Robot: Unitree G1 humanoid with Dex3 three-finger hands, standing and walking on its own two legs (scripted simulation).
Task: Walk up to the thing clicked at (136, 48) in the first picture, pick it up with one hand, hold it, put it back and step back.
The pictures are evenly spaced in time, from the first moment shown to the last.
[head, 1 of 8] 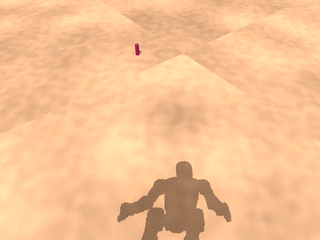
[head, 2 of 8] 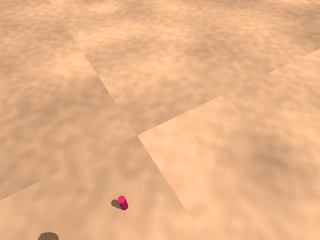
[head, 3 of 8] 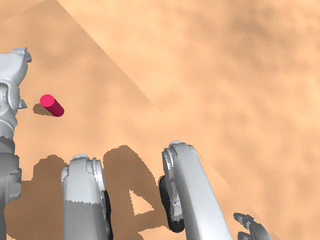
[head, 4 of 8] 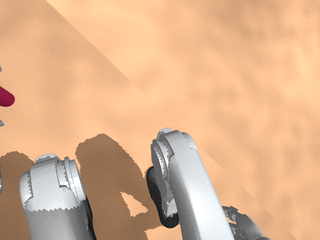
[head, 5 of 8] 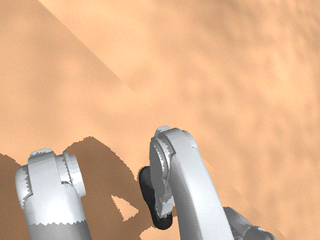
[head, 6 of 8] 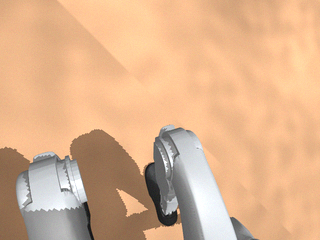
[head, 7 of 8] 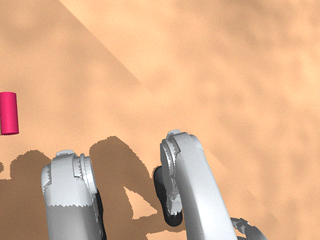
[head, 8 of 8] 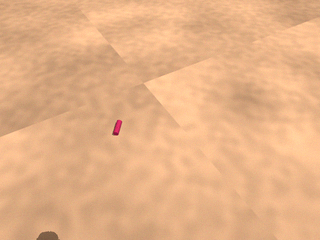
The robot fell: no
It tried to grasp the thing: yes
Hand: left
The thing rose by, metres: 0.26
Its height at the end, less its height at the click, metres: -0.04
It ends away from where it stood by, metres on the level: 0.14
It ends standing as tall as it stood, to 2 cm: no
